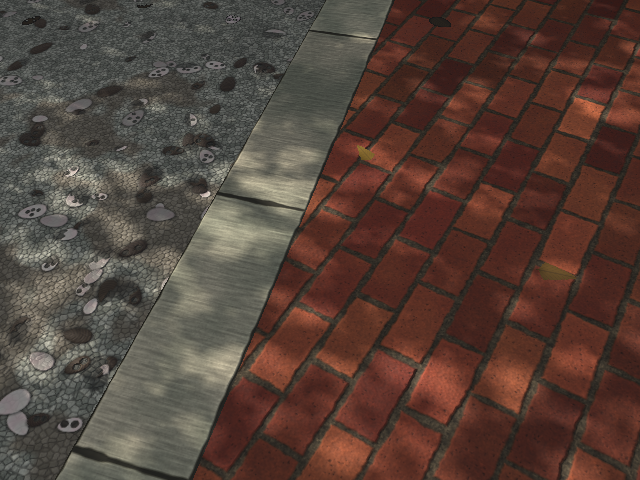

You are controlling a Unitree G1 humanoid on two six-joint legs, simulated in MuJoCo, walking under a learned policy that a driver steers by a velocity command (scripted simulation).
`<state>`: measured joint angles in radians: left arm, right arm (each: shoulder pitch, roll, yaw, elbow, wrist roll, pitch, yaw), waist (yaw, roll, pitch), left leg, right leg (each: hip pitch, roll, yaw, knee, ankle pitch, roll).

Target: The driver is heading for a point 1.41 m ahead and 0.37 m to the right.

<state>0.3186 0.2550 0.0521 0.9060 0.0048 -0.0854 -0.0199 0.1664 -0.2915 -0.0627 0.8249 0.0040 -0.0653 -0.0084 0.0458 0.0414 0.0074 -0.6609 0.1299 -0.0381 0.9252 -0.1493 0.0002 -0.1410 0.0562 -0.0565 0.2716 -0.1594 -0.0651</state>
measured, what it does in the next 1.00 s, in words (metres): walks ahead: left foot, then right foot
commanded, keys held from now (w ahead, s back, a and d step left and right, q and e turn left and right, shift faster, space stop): no key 0.92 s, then e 0.08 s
